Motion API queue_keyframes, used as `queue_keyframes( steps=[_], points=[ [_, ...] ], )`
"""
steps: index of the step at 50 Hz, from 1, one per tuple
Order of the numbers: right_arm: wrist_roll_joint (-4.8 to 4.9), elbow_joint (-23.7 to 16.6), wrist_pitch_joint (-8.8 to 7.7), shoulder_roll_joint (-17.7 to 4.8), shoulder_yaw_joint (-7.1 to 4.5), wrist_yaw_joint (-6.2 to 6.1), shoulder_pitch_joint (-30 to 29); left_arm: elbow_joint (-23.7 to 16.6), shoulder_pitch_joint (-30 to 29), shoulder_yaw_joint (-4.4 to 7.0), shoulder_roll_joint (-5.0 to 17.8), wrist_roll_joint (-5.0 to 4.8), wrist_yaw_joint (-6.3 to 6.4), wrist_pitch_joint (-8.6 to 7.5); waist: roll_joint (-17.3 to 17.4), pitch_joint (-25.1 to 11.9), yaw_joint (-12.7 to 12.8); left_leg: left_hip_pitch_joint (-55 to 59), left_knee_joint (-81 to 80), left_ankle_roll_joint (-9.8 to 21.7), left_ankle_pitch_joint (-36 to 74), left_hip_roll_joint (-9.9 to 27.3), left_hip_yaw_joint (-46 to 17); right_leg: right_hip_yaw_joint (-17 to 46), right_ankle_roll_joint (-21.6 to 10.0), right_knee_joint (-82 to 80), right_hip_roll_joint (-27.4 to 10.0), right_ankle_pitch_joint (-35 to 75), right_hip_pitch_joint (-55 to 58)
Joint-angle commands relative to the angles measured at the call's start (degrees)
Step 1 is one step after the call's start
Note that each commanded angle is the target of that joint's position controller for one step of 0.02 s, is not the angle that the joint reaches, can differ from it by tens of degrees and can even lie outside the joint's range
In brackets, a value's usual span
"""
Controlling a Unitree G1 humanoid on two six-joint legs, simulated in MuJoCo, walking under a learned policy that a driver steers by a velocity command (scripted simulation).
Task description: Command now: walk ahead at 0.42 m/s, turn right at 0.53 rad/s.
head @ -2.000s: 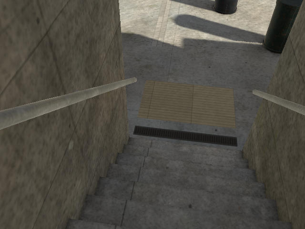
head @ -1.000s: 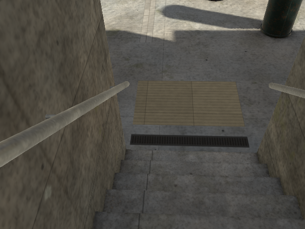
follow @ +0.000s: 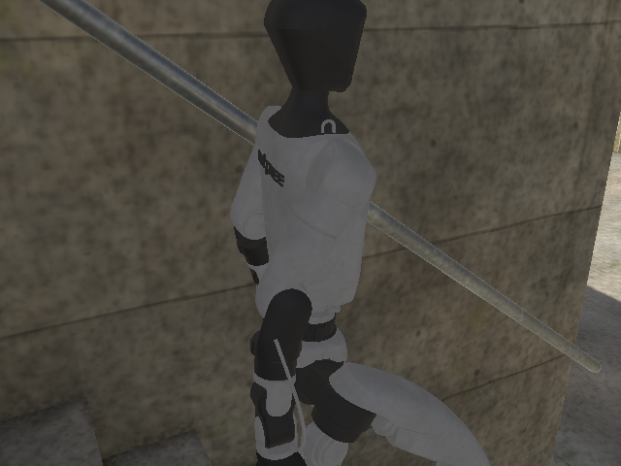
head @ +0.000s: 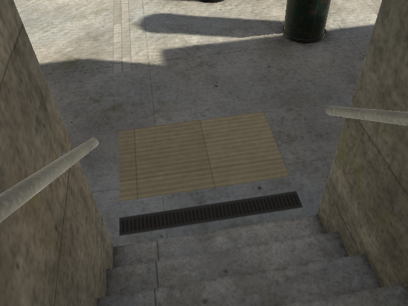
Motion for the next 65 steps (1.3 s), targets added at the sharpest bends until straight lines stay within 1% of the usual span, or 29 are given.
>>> queue_keyframes(
  steps=[1, 3, 7, 8, 9, 11, 12, 16, 20, 25, 27, 28, 29, 31, 33, 34, 36, 44, 45, 46, 47, 48, 49, 50, 51, 53, 56, 59, 65],
  points=[
    [-0.06, -0.91, -0.86, -3.76, -0.11, 0.22, 1.63, -4.59, -5.22, 0.35, 2.68, 0.30, -0.30, -1.02, 1.31, 8.54, -0.15, -0.22, -17.37, 8.35, -0.97, 15.96, -13.67, -0.75, -1.93, 0.47, -0.63, -2.88, 0.44],
    [2.36, -1.97, -0.82, -6.23, -1.30, -0.19, -1.66, -5.86, -7.69, 1.25, 2.70, 0.68, 0.70, -1.18, 4.15, 9.88, 0.36, 2.27, -18.13, 5.27, -0.75, 18.23, -12.98, 1.12, -2.86, -9.53, -1.25, -11.77, 4.45],
    [1.97, -5.01, 0.15, -14.44, -5.30, 0.41, -12.10, -3.22, -1.96, 5.63, 7.22, -0.84, 3.73, -5.24, 2.52, 5.55, 7.28, -2.80, 0.75, 1.93, 20.85, 13.22, -4.03, -12.88, -1.33, -38.71, 9.38, -12.11, 36.25],
    [0.50, -6.98, 0.99, -16.60, -6.71, 1.49, -16.76, 2.50, 11.24, 8.29, 12.17, -1.93, 4.72, -7.32, -9.84, -0.47, 14.01, -6.44, 19.21, 1.31, 22.66, 5.19, 0.25, -16.23, -0.78, -48.08, 14.12, 5.38, 52.93],
    [-0.46, -15.95, 1.01, -10.85, -7.01, 2.37, -20.76, 8.45, 26.10, 8.96, 20.19, 0.66, 5.75, -9.11, -28.09, -8.38, 13.19, -26.73, 41.63, -2.13, -17.66, -7.92, -3.56, 9.59, -9.30, -49.24, 3.71, 36.53, 72.88],
    [5.47, -25.06, 0.63, -5.91, -4.76, 5.38, -39.71, 8.33, 27.62, 6.59, 11.02, -0.25, 2.74, -10.34, -7.62, 5.18, 18.42, -50.90, 35.82, 2.70, -16.30, -9.77, -21.01, 35.19, -14.63, -52.39, -9.87, 22.59, 67.26],
    [5.84, -23.71, 0.74, -6.53, -5.02, 4.16, -36.94, 6.75, 19.97, 5.94, 9.68, -2.50, 1.51, -9.65, -7.56, 6.60, 13.14, -50.77, 35.91, 2.15, -11.95, -7.25, -24.45, 36.51, -16.01, -48.14, -11.21, 19.12, 61.11],
    [1.76, -12.13, 2.41, -3.83, -2.81, 2.23, -12.26, -3.84, -4.71, -0.56, -2.41, -1.06, 1.81, -4.38, -0.06, 5.73, -2.61, -18.11, 23.18, -0.46, 31.40, -2.71, -22.81, 13.16, -7.59, -38.38, 1.66, 9.41, 16.05],
    [4.45, -17.57, 2.67, -6.59, -3.14, 3.95, -17.08, -7.81, -7.65, -0.21, 7.61, 0.82, 5.13, -5.72, 0.14, 6.02, -2.28, 22.03, 3.86, -2.51, 58.02, -6.96, -14.73, 1.83, -1.40, -33.51, 12.03, -22.37, -8.87],
    [4.54, -19.10, 4.18, -14.88, -6.12, 1.57, -11.29, -4.18, 4.18, -1.43, 10.90, -0.75, 1.11, -2.85, -0.08, 6.81, -0.47, 25.17, -38.14, 1.96, 54.96, -3.59, -16.82, 17.87, -3.61, -5.52, 8.44, -2.53, 19.32],
    [3.20, -21.54, 4.93, -21.48, -8.59, 2.29, -6.14, -6.67, 19.40, -2.91, 1.75, -3.51, -1.83, -2.83, 15.84, -21.90, 2.18, 61.38, -2.33, 30.38, 118.43, 22.59, -34.85, 2.99, 6.05, 50.87, 16.89, -52.51, -11.43],
    [-0.50, -21.47, 4.66, -20.45, -8.64, 2.89, -6.58, -9.33, 14.88, -2.32, 3.98, -4.02, -1.33, -1.91, 3.49, -14.42, 0.60, 50.54, -3.13, 28.99, 116.56, 23.77, -34.94, 4.34, 7.76, 58.24, 13.71, -48.00, -19.28],
    [-0.25, -21.34, 3.89, -19.78, -7.84, 3.34, -9.32, -12.86, 7.78, -2.60, 3.24, -3.20, -0.49, -1.57, -0.99, -7.53, 2.23, 39.60, -5.18, 25.76, 98.01, 22.34, -36.32, 5.72, 8.21, 55.17, 12.06, -39.95, -24.39],
    [5.15, -21.46, 2.84, -7.97, -1.74, 5.59, -21.90, -11.87, 8.88, -4.03, 0.05, -1.30, -1.31, -0.32, -2.75, 5.91, 9.75, 6.60, -17.81, 17.98, 50.85, 15.93, -31.75, 10.19, 9.86, 27.47, 3.06, -22.06, -11.34],
    [5.32, -16.70, 2.05, -11.68, -3.38, 3.88, -15.40, -8.51, 10.56, -3.78, 0.18, -0.28, -2.37, -0.22, 2.23, 13.68, 7.61, -13.28, -22.79, 15.19, 18.60, 4.21, -23.79, 3.34, 8.01, 28.94, 4.36, -16.58, -1.53],
    [3.84, -13.72, 0.74, -12.22, -4.33, 2.11, -8.81, -7.84, 10.03, -3.29, 1.45, 3.03, -2.44, 0.06, 1.73, 12.68, 3.50, -7.41, -20.93, 16.27, 5.00, 3.51, -27.07, 1.48, 5.54, 18.74, 4.23, -6.76, -10.04],
    [1.15, -9.79, -0.90, -10.31, -3.74, 0.67, -0.19, -8.88, 3.24, -3.87, 0.88, 1.11, -1.92, -1.28, -1.13, 12.32, -1.69, 5.48, -18.46, 18.20, 0.46, 7.63, -35.29, 4.68, 3.26, 2.40, 2.19, 4.50, -23.68],
    [2.20, -16.35, -0.89, -15.92, -3.09, 3.44, -17.49, -11.16, -8.79, -2.29, 7.87, 2.47, 0.72, -2.35, 0.34, 8.06, 1.60, -8.51, -17.96, 16.07, -3.52, 9.46, -31.12, -0.69, 3.61, -16.75, 1.29, -1.09, 11.81],
    [5.20, -14.91, -0.89, -15.71, -3.18, 2.22, -13.93, -13.98, -14.97, -1.27, 9.88, 1.92, 0.33, -2.73, -1.78, 9.13, -1.71, -4.82, -17.66, 15.32, -5.73, 9.11, -30.62, -5.41, 3.46, -29.17, 3.78, -14.94, 12.36],
    [8.91, -9.85, 3.02, -19.32, -4.38, 0.47, -5.67, -13.85, -16.48, -1.18, 4.45, -8.10, 2.72, -0.64, 4.94, 8.71, -0.76, -2.90, -13.42, 10.35, 15.01, 5.22, -26.39, -6.86, 6.40, -43.94, 6.53, -22.32, 28.14],
    [8.05, -8.66, 4.92, -18.00, -4.44, -0.55, -3.97, -10.75, -5.09, -1.13, 4.67, -8.39, 3.58, 0.50, 4.75, 6.16, 2.77, -1.09, -4.15, 7.95, 23.90, 3.58, -24.13, -8.35, 7.34, -47.24, 10.07, -20.82, 38.43],
    [7.46, -8.95, 5.09, -14.99, -3.97, -0.43, -6.60, -5.47, 9.59, 1.00, 8.77, -6.51, 4.54, 0.29, 1.34, 2.09, 9.36, -6.11, 14.45, 4.67, 34.55, 1.38, -20.78, -2.47, 4.29, -46.80, 6.07, -5.05, 51.58],
    [2.51, -13.93, 1.37, -6.06, -2.22, 2.73, 0.12, -5.97, 15.38, 4.00, 21.15, 0.87, 0.40, -3.55, -26.44, -13.96, 5.86, -27.80, 30.83, 1.51, -9.82, -7.71, -19.67, 13.50, -12.86, -46.07, -7.26, 10.90, 74.37],
    [4.16, -17.77, -0.34, -9.53, -3.23, 3.55, -10.70, -2.88, 27.68, 3.16, 16.27, 5.77, -2.33, -5.46, -20.04, -7.02, 16.63, -44.87, 35.28, 3.74, -8.11, -15.82, -31.73, 44.12, -18.82, -61.10, -12.65, -23.35, 71.12],
    [5.56, -18.64, -0.71, -10.39, -4.04, 2.29, -20.70, 0.12, 25.72, 2.92, 12.61, 5.30, -2.77, -6.61, -8.33, 12.25, 16.31, -57.30, 36.21, 6.10, 1.31, -10.69, -34.16, 42.34, -17.91, -65.23, -16.53, -39.30, 60.70],
    [4.97, -15.10, -0.06, -7.66, -3.14, -0.25, -15.69, -3.20, 5.91, 0.44, 5.80, 0.22, -1.52, -6.26, -2.84, 6.37, 4.66, -42.29, 36.94, 5.33, 9.10, -4.79, -28.87, 28.49, -14.40, -58.92, -11.95, -38.43, 39.52],
    [1.20, -10.45, 2.82, -4.73, -1.79, 3.34, -4.08, -7.02, -7.97, -1.45, -1.27, 0.71, 1.63, -6.52, -3.02, 4.75, -3.88, -20.47, 38.01, 3.51, 33.40, -5.80, -22.53, 4.11, -7.09, -54.54, -2.91, -19.08, 14.77],
    [1.61, -14.06, 2.92, -9.35, -2.81, 6.35, -14.33, -3.04, -1.30, -1.82, 3.77, 2.95, 4.37, -7.95, -4.57, 3.83, 1.02, -17.84, 21.63, 1.57, 45.49, -4.78, -21.17, -2.51, -6.20, -48.92, -4.73, -22.96, 16.12],
    [1.42, -17.54, 4.94, -7.61, -1.68, 2.34, -30.12, 3.55, 11.12, -3.16, 3.35, 3.08, 2.19, -6.94, -5.72, 11.73, 6.76, -17.31, -0.71, 0.68, 43.61, -1.63, -20.58, 6.39, -7.64, -46.38, -14.10, -31.60, 27.16]
  ],
)
Velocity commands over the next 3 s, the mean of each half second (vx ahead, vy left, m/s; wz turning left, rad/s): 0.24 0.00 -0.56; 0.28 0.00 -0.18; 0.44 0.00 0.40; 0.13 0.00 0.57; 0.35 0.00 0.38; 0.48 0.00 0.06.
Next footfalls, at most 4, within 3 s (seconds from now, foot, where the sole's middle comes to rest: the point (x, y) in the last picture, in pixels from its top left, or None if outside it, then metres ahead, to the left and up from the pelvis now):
0.14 right None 0.08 -0.18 -0.75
0.50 left None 0.29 -0.02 -0.94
0.96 right None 0.34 -0.33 -0.94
1.46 left None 0.56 -0.12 -1.13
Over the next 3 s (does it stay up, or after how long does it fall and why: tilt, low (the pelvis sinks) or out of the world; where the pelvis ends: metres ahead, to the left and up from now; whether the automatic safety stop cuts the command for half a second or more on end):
stays up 0.96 -0.14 -0.68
